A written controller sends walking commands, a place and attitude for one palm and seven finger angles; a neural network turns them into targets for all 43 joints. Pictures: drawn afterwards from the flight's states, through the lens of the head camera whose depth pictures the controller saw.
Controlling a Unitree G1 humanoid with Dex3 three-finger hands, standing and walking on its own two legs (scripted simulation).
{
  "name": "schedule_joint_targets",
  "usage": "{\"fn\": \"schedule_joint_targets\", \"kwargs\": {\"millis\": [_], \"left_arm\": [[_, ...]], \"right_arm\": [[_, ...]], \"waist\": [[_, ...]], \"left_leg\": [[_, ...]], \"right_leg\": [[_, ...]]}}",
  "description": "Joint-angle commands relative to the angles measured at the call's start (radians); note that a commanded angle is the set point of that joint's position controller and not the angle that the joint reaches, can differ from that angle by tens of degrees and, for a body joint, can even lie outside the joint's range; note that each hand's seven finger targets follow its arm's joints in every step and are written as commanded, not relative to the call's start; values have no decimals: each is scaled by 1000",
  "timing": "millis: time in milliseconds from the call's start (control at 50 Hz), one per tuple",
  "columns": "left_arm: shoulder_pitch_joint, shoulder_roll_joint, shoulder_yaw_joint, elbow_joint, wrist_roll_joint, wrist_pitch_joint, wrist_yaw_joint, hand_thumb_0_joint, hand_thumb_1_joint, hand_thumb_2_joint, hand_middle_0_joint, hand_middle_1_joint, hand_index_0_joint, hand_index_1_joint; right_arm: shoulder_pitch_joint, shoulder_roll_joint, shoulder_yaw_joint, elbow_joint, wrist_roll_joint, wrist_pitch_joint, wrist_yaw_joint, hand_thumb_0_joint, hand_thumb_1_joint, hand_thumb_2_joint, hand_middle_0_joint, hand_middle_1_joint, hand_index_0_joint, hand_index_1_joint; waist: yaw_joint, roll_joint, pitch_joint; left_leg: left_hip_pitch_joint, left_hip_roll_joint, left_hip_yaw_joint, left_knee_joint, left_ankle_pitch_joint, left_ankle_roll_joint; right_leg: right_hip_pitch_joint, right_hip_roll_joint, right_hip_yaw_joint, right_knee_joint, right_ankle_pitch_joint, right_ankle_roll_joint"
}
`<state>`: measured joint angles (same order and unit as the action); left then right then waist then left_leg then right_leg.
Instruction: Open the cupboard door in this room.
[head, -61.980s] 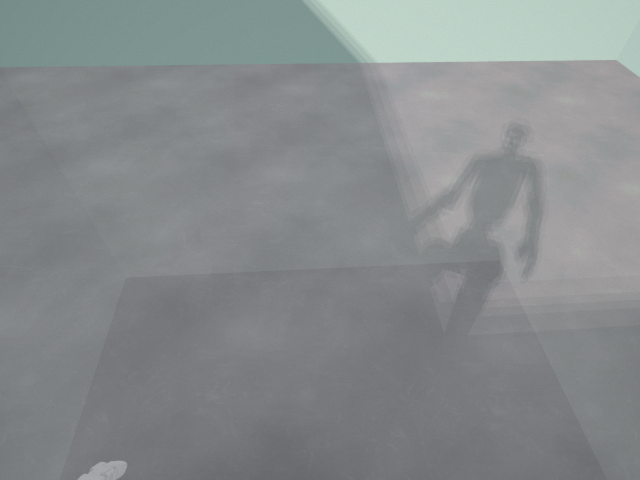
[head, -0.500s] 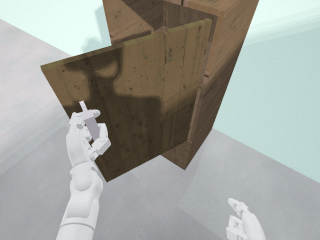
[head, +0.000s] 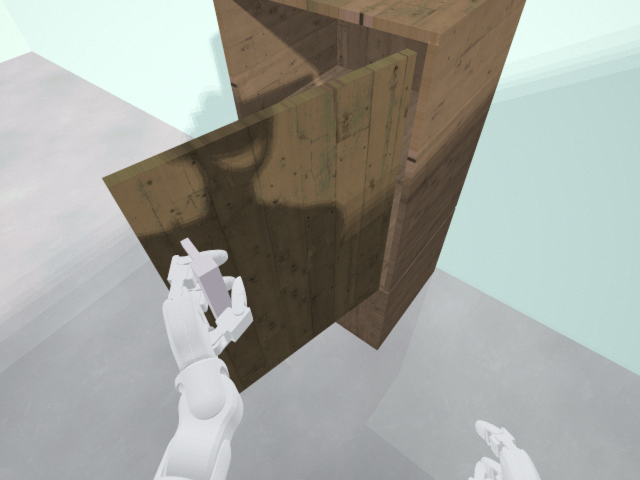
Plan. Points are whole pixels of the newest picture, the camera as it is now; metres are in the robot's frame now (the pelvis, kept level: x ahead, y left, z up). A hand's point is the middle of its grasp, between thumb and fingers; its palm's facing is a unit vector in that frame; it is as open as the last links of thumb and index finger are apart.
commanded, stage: open thumb and fingers to let go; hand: left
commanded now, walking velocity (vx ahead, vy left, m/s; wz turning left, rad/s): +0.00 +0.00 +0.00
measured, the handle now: (208, 283) +0.34 +0.16 +0.07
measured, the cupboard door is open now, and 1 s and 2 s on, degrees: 77 77 77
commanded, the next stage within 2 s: slide the hand sideways off the handle in 0.64 s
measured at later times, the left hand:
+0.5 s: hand (230, 308) +0.30 +0.13 +0.07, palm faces +0.40 -0.92 +0.01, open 14.3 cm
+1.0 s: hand (221, 336) +0.27 +0.13 +0.07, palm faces -0.07 -1.00 -0.02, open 16.3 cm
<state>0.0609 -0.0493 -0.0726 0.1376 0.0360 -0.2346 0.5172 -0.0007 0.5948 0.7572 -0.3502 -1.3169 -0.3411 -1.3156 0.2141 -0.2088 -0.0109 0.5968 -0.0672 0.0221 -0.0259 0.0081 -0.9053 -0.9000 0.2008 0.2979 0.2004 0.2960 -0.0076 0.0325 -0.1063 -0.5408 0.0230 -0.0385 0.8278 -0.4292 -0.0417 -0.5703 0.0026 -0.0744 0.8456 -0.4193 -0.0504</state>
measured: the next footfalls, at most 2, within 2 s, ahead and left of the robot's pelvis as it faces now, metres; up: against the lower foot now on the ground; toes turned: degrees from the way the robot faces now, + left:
none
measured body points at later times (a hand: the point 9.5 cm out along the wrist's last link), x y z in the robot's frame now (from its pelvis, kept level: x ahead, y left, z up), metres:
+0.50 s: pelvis -0.01 +0.02 +0.00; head +0.01 +0.01 +0.45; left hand +0.28 +0.17 +0.07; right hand +0.16 -0.20 -0.10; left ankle -0.01 +0.15 -0.70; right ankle +0.00 -0.08 -0.70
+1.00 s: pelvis -0.02 +0.04 +0.00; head +0.00 +0.02 +0.44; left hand +0.27 +0.18 +0.07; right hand +0.14 -0.19 -0.10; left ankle -0.01 +0.15 -0.70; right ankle +0.00 -0.08 -0.70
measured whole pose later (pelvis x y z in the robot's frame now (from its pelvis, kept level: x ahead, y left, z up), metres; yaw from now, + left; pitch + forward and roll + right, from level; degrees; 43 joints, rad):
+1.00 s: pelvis -0.02 +0.04 +0.00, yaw +0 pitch +6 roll -1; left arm 0.02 0.12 -0.11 0.16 -0.13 -0.27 0.00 -0.02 -0.50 0.30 -0.20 -0.37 -0.13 -0.37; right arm 0.24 -0.23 0.03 0.55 0.01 -0.05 -0.05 0.01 -0.90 -0.90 0.20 0.30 0.20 0.30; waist 0.01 0.05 -0.07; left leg -0.58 -0.01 -0.02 0.89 -0.42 0.00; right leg -0.58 -0.03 -0.06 0.86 -0.39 -0.01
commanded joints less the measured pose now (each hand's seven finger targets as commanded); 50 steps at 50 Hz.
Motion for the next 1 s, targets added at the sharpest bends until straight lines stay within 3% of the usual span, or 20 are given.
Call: {"fn": "schedule_joint_targets", "kwargs": {"millis": [0, 40, 200, 240, 340, 440, 520, 600, 640, 720, 740, 760, 800, 840, 860, 900, 940, 980], "left_arm": [[-204, 35, 25, -207, -5, -71, -26, 0, 200, 600, -350, -1275, -350, -1275], [-201, 51, 50, -199, -18, -72, -33, 0, 60, 540, -340, -1260, -340, -1260], [-273, 19, 3, -188, -1, -77, -37, 0, -500, 300, -300, -1200, -300, -1200], [-290, 22, 6, -189, 4, -82, -33, 0, -500, 300, -300, -1200, -300, -1200], [-279, -11, -24, -191, 14, -70, -18, 0, -500, 300, -258, -950, -258, -950], [-307, -6, -19, -190, 27, -56, 7, 0, -500, 300, -217, -700, -217, -700], [-288, -34, -41, -175, 35, -39, 30, 0, -500, 300, -183, -500, -183, -500], [-304, 5, 2, -165, 44, -27, 58, 0, -500, 300, -150, -300, -150, -300], [-328, -48, -43, -173, 41, -24, 57, 0, -500, 300, -150, -300, -150, -300], [-344, -57, -52, -155, 44, -22, 68, 0, -500, 300, -150, -300, -150, -300], [-318, 30, -231, -143, 144, -61, -137, 0, -500, 300, -150, -300, -150, -300], [-375, 107, -143, -192, 107, -104, -243, 0, -500, 300, -150, -300, -150, -300], [-384, 121, -169, -248, 58, -145, -400, 0, -500, 300, -150, -300, -150, -300], [-368, 117, -171, -222, -40, -148, -538, 0, -500, 300, -150, -300, -150, -300], [-361, 110, -142, -230, -102, -141, -573, 0, -500, 300, -150, -300, -150, -300], [-329, 79, -117, -225, -178, -112, -587, 0, -500, 300, -150, -300, -150, -300], [-297, 125, -42, -205, -193, -93, -552, 0, -500, 300, -150, -300, -150, -300], [-235, 136, -19, -232, -174, -87, -518, 0, -500, 300, -150, -300, -150, -300]], "right_arm": [[-79, -71, -21, -151, 2, -54, -4, 0, -900, -900, 200, 300, 200, 300], [-85, -72, -20, -151, 3, -50, -6, 0, -900, -900, 200, 300, 200, 300], [-93, -74, -16, -158, 3, -48, -3, 0, -900, -900, 200, 300, 200, 300], [-95, -72, -18, -156, 2, -49, -3, 0, -900, -900, 200, 300, 200, 300], [-94, -72, -18, -165, 2, -48, 2, 0, -900, -900, 200, 300, 200, 300], [-97, -71, -17, -166, 2, -43, 0, 0, -900, -900, 200, 300, 200, 300], [-102, -70, -13, -170, 2, -42, 4, 0, -900, -900, 200, 300, 200, 300], [-106, -70, -12, -169, -2, -35, -1, 0, -900, -900, 200, 300, 200, 300], [-116, -64, -9, -171, 2, -35, 1, 0, -900, -900, 200, 300, 200, 300], [-115, -66, -12, -162, 0, -37, 4, 0, -900, -900, 200, 300, 200, 300], [-47, -101, -12, -127, 7, -37, 7, 0, -900, -900, 200, 300, 200, 300], [-42, -101, -17, -153, 16, -42, 0, 0, -900, -900, 200, 300, 200, 300], [-41, -105, -15, -175, 32, -59, -11, 0, -900, -900, 200, 300, 200, 300], [-44, -109, -2, -188, 57, -87, -20, 0, -900, -900, 200, 300, 200, 300], [-55, -106, 0, -202, 70, -98, -26, 0, -900, -900, 200, 300, 200, 300], [-71, -105, 8, -216, 84, -124, -28, 0, -900, -900, 200, 300, 200, 300], [-64, -114, 6, -211, 84, -138, -25, 0, -900, -900, 200, 300, 200, 300], [-57, -114, 3, -221, 78, -145, -13, 0, -900, -900, 200, 300, 200, 300]], "waist": [[2, -122, -212], [9, -130, -209], [-6, -104, -171], [-5, -87, -193], [2, -74, -203], [4, -87, -212], [7, -77, -188], [16, -96, -202], [9, -70, -182], [4, -77, -193], [-79, -128, -153], [-49, -99, -198], [-49, -22, -232], [-54, -20, -186], [-41, -32, -189], [-25, -34, -162], [-10, -77, -151], [4, -76, -168]], "left_leg": [[21, -43, 46, -63, 214, 53], [16, -44, 47, -69, 210, 52], [32, -39, 39, -74, 195, 55], [36, -38, 41, -70, 194, 54], [39, -34, 36, -75, 215, 51], [37, -30, 30, -80, 206, 49], [29, -28, 26, -87, 197, 46], [20, -30, 26, -89, 181, 46], [26, -29, 28, -91, 175, 44], [28, -27, 22, -88, 165, 43], [61, -21, 25, -68, 175, 58], [49, -23, 22, -67, 180, 64], [87, -28, 24, -68, 186, 67], [80, -32, 12, -80, 138, 66], [76, -33, 9, -88, 114, 63], [68, -35, -3, -104, 83, 57], [47, -36, -7, -111, 66, 52], [50, -37, 2, -111, 97, 52]], "right_leg": [[224, -44, 98, -180, 331, 48], [230, -45, 100, -182, 331, 50], [166, -32, 68, -173, 248, 35], [158, -31, 65, -161, 244, 33], [149, -22, 39, -134, 256, 26], [143, -16, 32, -128, 224, 21], [127, -12, 21, -123, 200, 17], [139, -11, 28, -133, 172, 17], [121, -11, 21, -131, 161, 16], [106, -8, 15, -125, 141, 15], [56, -12, 42, -117, 210, 18], [80, -18, 43, -107, 237, 14], [99, -18, 53, -101, 255, 11], [85, -11, 44, -114, 204, 13], [90, -6, 38, -123, 172, 16], [80, 1, 18, -127, 122, 16], [74, 0, 12, -127, 95, 21], [86, -1, 9, -119, 119, 22]]}}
